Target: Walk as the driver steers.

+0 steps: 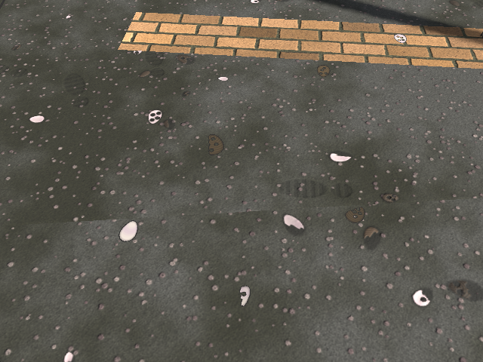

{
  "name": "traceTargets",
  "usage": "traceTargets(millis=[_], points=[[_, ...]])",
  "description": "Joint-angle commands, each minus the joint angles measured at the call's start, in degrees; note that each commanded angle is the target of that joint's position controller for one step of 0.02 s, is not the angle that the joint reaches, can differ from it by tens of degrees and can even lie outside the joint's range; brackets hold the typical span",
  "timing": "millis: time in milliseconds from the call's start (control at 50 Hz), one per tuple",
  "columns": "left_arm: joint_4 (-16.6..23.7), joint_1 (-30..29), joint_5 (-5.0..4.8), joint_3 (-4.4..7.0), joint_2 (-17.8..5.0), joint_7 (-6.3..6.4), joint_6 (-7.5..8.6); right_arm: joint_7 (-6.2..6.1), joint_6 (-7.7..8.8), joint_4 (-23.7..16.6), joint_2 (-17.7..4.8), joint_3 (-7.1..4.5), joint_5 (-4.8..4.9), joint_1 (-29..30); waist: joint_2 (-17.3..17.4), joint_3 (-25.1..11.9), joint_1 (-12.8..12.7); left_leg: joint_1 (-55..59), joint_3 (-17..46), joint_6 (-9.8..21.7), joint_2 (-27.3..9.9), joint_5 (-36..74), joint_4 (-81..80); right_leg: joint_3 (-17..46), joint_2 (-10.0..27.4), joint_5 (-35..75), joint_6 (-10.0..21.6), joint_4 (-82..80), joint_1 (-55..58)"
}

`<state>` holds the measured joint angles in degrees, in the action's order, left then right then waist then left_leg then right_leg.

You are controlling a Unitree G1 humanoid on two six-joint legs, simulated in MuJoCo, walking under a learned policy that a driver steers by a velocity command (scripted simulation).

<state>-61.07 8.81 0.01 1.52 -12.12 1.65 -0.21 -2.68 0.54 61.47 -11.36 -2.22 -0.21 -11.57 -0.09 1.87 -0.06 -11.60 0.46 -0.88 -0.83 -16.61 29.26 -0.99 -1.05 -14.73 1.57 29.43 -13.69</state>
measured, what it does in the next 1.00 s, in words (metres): stands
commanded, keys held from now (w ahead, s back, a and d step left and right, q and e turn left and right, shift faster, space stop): shift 1.00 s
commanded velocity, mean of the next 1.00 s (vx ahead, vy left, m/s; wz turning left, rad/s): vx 0.00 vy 0.00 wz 0.00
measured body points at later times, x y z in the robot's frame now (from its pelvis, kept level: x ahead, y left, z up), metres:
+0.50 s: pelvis +0.00 +0.00 +0.00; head +0.01 +0.00 +0.45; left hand +0.04 +0.24 -0.15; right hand +0.00 -0.24 -0.16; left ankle -0.01 +0.13 -0.74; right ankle +0.01 -0.10 -0.74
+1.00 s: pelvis +0.00 +0.00 +0.00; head +0.02 +0.00 +0.45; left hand +0.03 +0.24 -0.16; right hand +0.00 -0.23 -0.16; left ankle -0.01 +0.13 -0.74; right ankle +0.01 -0.10 -0.74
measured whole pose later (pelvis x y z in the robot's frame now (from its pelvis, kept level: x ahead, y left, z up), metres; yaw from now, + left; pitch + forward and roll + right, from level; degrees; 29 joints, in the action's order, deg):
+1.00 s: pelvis +0.00 +0.00 +0.00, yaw +0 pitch -1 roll +0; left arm -63.4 13.1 -0.2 1.3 -10.1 2.2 0.2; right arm -2.8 0.8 63.7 -9.4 -1.5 0.0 -16.4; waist 0.0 1.9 -0.1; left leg -11.4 0.2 -0.6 -0.6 -16.1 28.2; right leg -0.8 -0.7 -14.3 1.2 28.4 -13.6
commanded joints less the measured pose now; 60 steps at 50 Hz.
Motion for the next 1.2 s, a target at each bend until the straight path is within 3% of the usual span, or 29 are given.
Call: traceTargets(millis=[20,480,1200], points=[[1.34,0.58,0.00,0.97,-5.68,0.23,0.46,-0.20,0.29,-0.87,-5.46,-0.88,-0.03,-2.19,0.35,-1.02,0.09,-1.44,0.79,1.69,-1.24,8.49,-4.76,3.10,3.08,7.54,1.91,-5.51,1.27],[-0.69,3.82,-0.12,0.73,-4.14,0.46,0.59,-0.32,0.54,1.54,-3.77,-0.21,0.05,-6.33,0.16,0.50,-0.04,-2.64,0.38,1.55,-0.82,5.63,-6.06,3.10,2.88,4.29,1.66,-6.95,0.97],[-1.22,7.55,-0.27,0.56,-2.76,0.73,0.70,-0.27,0.52,1.42,-2.60,0.04,0.25,-9.40,0.26,1.09,-0.04,-2.75,0.31,1.81,-0.55,6.91,-5.90,2.48,2.57,7.06,1.18,-5.85,1.37]])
